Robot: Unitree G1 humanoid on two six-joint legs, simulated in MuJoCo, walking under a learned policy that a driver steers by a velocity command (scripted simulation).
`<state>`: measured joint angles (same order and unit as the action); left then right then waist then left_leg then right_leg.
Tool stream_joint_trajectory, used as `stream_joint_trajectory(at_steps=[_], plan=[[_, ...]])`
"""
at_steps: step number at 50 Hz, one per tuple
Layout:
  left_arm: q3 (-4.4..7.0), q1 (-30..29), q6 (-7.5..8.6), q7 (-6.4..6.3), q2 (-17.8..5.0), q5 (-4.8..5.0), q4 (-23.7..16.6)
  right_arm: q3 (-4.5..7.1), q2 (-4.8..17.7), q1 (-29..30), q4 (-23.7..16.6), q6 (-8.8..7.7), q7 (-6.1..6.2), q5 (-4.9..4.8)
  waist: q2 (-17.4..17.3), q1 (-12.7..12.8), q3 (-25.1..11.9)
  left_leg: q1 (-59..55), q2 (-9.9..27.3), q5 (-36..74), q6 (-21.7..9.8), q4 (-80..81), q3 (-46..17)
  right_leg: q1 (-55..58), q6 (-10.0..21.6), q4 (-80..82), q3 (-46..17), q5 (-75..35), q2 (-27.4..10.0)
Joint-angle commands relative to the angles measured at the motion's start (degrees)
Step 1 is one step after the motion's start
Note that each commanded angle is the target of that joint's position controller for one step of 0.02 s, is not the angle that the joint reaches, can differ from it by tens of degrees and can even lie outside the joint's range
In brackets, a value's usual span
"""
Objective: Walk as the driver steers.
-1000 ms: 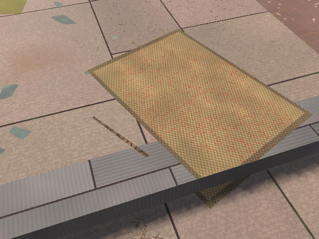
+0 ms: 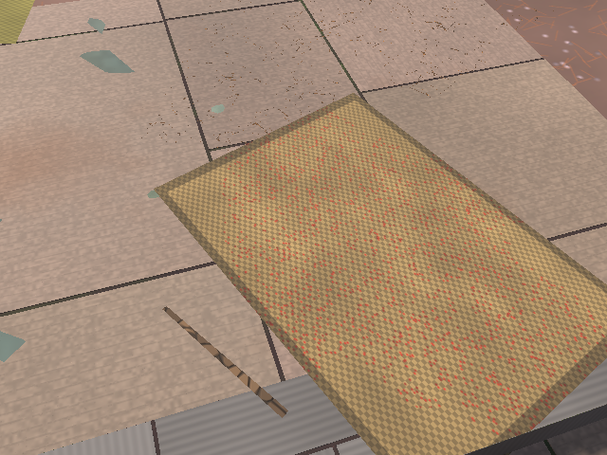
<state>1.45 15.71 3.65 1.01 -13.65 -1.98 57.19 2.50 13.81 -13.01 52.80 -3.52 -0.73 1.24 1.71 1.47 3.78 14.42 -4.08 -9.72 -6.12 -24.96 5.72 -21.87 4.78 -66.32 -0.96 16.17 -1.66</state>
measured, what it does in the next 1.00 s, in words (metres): climbs: right foot 0.12 m higher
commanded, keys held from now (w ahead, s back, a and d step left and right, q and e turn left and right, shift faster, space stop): w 0.42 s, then w+q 0.58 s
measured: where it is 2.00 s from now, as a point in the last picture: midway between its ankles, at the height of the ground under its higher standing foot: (264, 197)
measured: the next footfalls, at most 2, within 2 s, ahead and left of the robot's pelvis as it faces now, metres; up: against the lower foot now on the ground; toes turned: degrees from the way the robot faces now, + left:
right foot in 0.52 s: +0.55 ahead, -0.14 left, +0.12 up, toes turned -5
left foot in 1.14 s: +0.78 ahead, +0.05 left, +0.12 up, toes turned +23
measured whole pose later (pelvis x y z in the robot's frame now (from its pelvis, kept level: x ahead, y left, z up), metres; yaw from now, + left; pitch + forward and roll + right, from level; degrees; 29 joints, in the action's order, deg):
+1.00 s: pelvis +0.61 -0.08 +0.12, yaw +15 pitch +1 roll +0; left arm 1.1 19.5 5.4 -3.1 -12.1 -0.4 56.3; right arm 2.3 12.0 -2.4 43.4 -0.8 -3.8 -2.1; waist -1.8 3.7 -1.0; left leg 38.3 3.2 0.5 -5.5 -44.0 3.4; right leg 3.6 3.9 -12.8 19.9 18.7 2.9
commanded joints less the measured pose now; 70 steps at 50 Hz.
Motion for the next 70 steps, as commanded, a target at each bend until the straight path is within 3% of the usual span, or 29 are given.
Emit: stream_joint_trajectory(at_steps=[1, 9, 14, 18, 20, 22, 24, 25, 26, 27, 28, 29, 30, 31, 32, 34, 37, 40, 48, 55, 56, 57, 58, 59, 60, 61, 63, 67, 70], plan=[[0.64, 4.6, -0.81, 0.59, -2.95, -0.52, -0.99, 0.71, 4.76, -4.93, -0.02, -2.07, 0.08, -0.33, -4.18, 0.87, -2.16, -4.32, 16.15, 6.17, -6.09, 16.61, -16.85, -6.16, -0.63, -0.24, -0.89, -2.73, -3.52], [0.27, -9.17, -2.23, 0.79, -0.38, -0.36, -5.36, 0.18, 3.43, -16.23, 3.96, -1.78, 0.82, 0.24, -4.93, -2.52, 0.79, -12.88, 15.15, 12.68, -6.25, 16.47, -12.74, -22.92, -4.45, 4.86, 4.4, -8.78, -4.02], [0.56, -20.33, -2.34, -1.07, 0.3, -0.77, -12.6, 0.4, 4.08, -27.03, 7.86, -1.79, 2.3, 1.05, -6.28, -5.6, 3.93, -34.08, 23.88, 13.05, -13.81, 14.89, -21.47, -60.92, -2.47, -36.52, 2.1, 12.01, -4.36], [-2.63, -33.76, -1.0, -1.71, 3.69, 0.69, -23.66, -0.9, 2.26, -25.98, 9.71, -2.27, 2.49, 2.22, -1.91, -5.43, 10.76, -29.29, 21.49, 8.49, -7.67, 17.62, -15.06, -76.16, 1.83, -44.66, 3.46, 27.16, -4.53], [-4.67, -37.47, -0.86, -0.87, 5.24, 0.49, -28.49, -1.92, 1.05, -26.61, 11.9, -1.71, 3.03, 0.62, -2.22, -5.83, 9.85, -20.39, 17.42, 13.52, -5.11, 24.35, -9.79, -63.34, 2.33, -28.05, 8.83, 25.36, -5.16], [-5.61, -25.11, -2.19, 0.69, 6.92, 1.61, -25.76, -2.89, 0.57, -19.14, 8.35, -1.19, 2.64, -2.23, 1.04, -1.42, -1.44, -0.09, 12.49, 49.54, -5.51, 26.07, -2.2, -16.09, 3.7, -7.26, 15.53, 0.0, 0.4], [-2.25, -3.7, -2.51, -0.53, 0.46, 1.75, -20.03, -0.17, 12.26, -16.13, 6.61, -2.52, 1.35, -2.29, -10.84, 9.02, -16.53, -6.06, 16.92, 84.8, -3.77, 4.28, -4.64, 9.02, 3.8, -0.99, 10.13, -1.7, 4.98], [-0.6, 5.6, -2.34, -1.02, -2.28, 0.99, -17.59, 1.61, 15.72, -14.05, 6.77, -2.85, 0.52, -3.59, -12.88, 14.16, -21.8, -10.56, 16.41, 85.11, -1.34, -9.76, -5.55, 16.45, 4.2, 11.3, 7.37, -5.82, 5.43], [1.6, 10.25, -1.76, -1.17, -8.07, -0.34, -14.91, 1.66, 11.92, -16.76, 7.12, -3.48, 0.19, -2.87, -10.14, 12.91, -25.17, -6.93, 13.05, 55.43, 0.27, -27.43, -8.67, 24.32, 6.17, 17.58, -5.64, 0.05, -1.22], [3.79, 12.19, -0.91, -1.0, -16.16, -0.68, -11.86, -0.06, 0.69, -23.03, 3.98, -3.73, -0.59, -3.89, 13.9, 6.0, -31.1, 10.62, -1.72, -11.82, 3.61, -57.71, -9.36, 33.96, 10.55, 33.66, -41.52, -15.23, -23.0], [4.12, 9.23, -1.5, -0.35, -14.29, 0.8, -11.84, 1.62, 4.29, -21.02, 3.24, -3.74, -0.98, -1.56, 4.09, 4.63, -32.66, 11.27, -0.43, -5.06, 2.41, -68.16, -18.42, 29.03, 8.81, 41.21, -49.47, -25.85, -21.3], [3.53, 1.36, -0.99, 0.0, -10.92, 0.84, -11.18, 1.64, 0.75, -20.22, 1.55, -2.43, -0.44, -2.08, 1.74, -1.16, -25.72, 15.02, 1.81, -1.63, 2.91, -72.63, -14.31, 20.6, 9.32, 42.08, -43.28, -10.97, -22.24], [0.67, -2.04, 1.27, 1.4, -2.35, 2.35, -12.09, 0.04, -2.05, -11.41, 0.91, -1.96, -0.62, -3.38, -3.57, 2.61, -18.41, 19.86, 2.93, -4.1, 3.36, -77.25, -13.38, 14.16, 8.32, 45.97, -36.9, -1.92, -20.28], [-0.2, -4.21, 2.7, 1.9, 1.48, 1.83, -9.3, 0.31, -1.63, -7.85, -2.16, -1.22, -0.25, -3.66, -5.21, -0.38, -13.0, 22.56, 6.41, -0.86, 1.41, -77.12, -13.22, 7.72, 6.28, 45.47, -28.52, 4.56, -19.22], [-1.04, -5.44, 3.7, 2.36, 3.91, 0.07, -7.06, 0.18, -0.73, -5.91, -3.91, -0.4, -0.04, -3.99, -3.61, -2.19, -9.74, 22.06, 8.19, 0.26, -0.41, -79.6, -13.82, 2.32, 5.6, 46.28, -23.03, 2.72, -18.15], [-1.55, -3.52, 4.8, 2.04, 5.95, 0.78, -3.3, -0.35, -0.68, -5.37, -6.16, 0.5, 0.08, -3.57, -1.37, -4.14, -6.04, 24.95, 9.73, 4.22, -3.83, -75.31, -16.36, 1.02, 2.24, 48.65, -11.17, -5.17, -15.04], [-1.25, -3.33, 3.96, 0.57, 4.73, 1.0, -1.6, -0.58, -0.56, -1.89, -7.31, 1.65, -0.15, -4.18, -0.57, -4.98, -2.54, 26.56, 9.33, 6.48, -3.22, -59.14, -14.98, 1.26, -1.68, 52.93, 5.35, -17.6, -9.15], [-0.49, -2.9, 4.21, -1.39, -0.67, 0.42, -1.39, 0.03, 1.22, 1.9, -9.05, 2.2, -1.11, -2.75, 2.6, -4.67, -2.1, 25.13, 7.25, 12.99, -0.61, -47.06, -8.82, 3.02, -3.35, 56.51, 13.58, -30.59, -5.68], [1.73, 4.64, 2.25, -4.69, -8.66, 1.64, -3.09, 0.33, 0.78, 16.12, -13.89, 1.88, -3.31, -3.42, 0.57, 1.73, -1.02, 29.8, 7.99, 10.92, 0.88, -17.84, -2.28, 27.75, -4.14, 56.06, 14.58, -39.69, -13.01], [4.64, 1.54, -1.82, -4.85, -13.62, 2.57, -7.72, 3.42, 6.1, 5.61, -13.36, 2.34, -3.25, -4.33, 5.97, -4.9, -6.46, 11.54, 0.16, -5.87, -3.31, -9.32, 4.94, 32.54, -0.08, 30.81, 16.7, -72.83, -14.77], [4.74, -1.24, -1.92, -4.38, -13.63, 3.07, -8.9, 5.31, 9.25, -3.72, -11.1, 2.09, -2.49, -4.07, 3.91, -10.17, -10.15, -2.39, -0.85, -1.93, -5.62, -1.41, 2.83, 25.62, -0.47, 18.38, 17.43, -64.66, -12.16], [3.88, -3.12, -0.82, -3.59, -9.99, 2.25, -10.41, 6.66, 12.75, -9.89, -9.35, 2.29, -1.16, -3.22, -2.6, -11.81, -11.33, -17.56, 6.6, -2.25, -9.04, -1.57, -11.21, 7.56, -2.02, 2.02, 14.73, -31.02, -7.6], [1.83, -2.59, 2.01, -2.43, -2.42, 2.6, -15.17, 7.1, 16.35, -8.59, -10.75, 1.67, -0.79, -1.89, -15.84, -5.94, -13.51, -34.25, 20.11, -10.07, -22.25, 4.44, -45.9, -21.55, -5.61, -19.0, 7.42, 14.74, 6.55], [2.12, -7.91, 5.2, -0.83, -5.47, 4.03, -16.74, 5.53, 11.13, -8.48, -10.69, 0.49, -0.83, -1.57, -7.95, -8.23, -15.36, -34.18, 21.83, -13.4, -22.45, 11.3, -52.21, -28.71, -3.47, -22.97, -5.82, 13.05, 3.88], [2.3, -9.49, 6.53, 0.06, -7.28, 5.44, -18.11, 4.46, 7.52, -6.18, -11.53, -0.37, -0.86, -1.56, -4.17, -6.46, -10.68, -28.27, 20.71, -9.41, -19.06, 11.87, -43.42, -29.14, -2.16, -18.13, -6.95, 6.97, 0.58], [2.53, -7.97, 6.81, 0.02, -7.91, 4.79, -17.54, 3.77, 5.77, -2.51, -12.15, -0.98, -1.31, -2.28, 1.29, -2.94, -6.64, -21.12, 17.77, -2.0, -16.27, 12.06, -36.31, -26.72, -2.48, -12.01, -5.94, 3.9, -1.47], [3.34, -6.29, 5.43, -0.47, -9.23, 2.67, -17.37, 2.77, 4.28, 0.64, -13.45, -1.37, -0.6, -2.41, 1.75, -0.15, -4.85, -11.2, 13.82, 6.81, -13.55, 12.6, -27.8, -20.09, -5.04, -4.07, -5.02, 0.64, -4.18], [1.53, -13.8, 3.93, -0.98, -4.57, 1.25, -21.23, 4.07, 9.36, -1.43, -14.85, -0.92, 1.22, -2.25, -0.5, -1.26, -2.26, 3.13, 9.08, 13.03, -10.79, 12.36, -19.91, -12.76, -8.72, 16.72, -0.2, -5.45, -3.23], [0.87, -19.46, 3.75, -0.48, -3.4, 2.05, -22.71, 4.76, 11.07, -7.5, -13.99, 0.08, 1.59, -2.42, -5.79, -5.79, -4.17, 4.87, 6.77, 7.36, -7.63, 9.65, -18.53, -5.06, -9.37, 30.59, 1.71, -17.17, 1.35]])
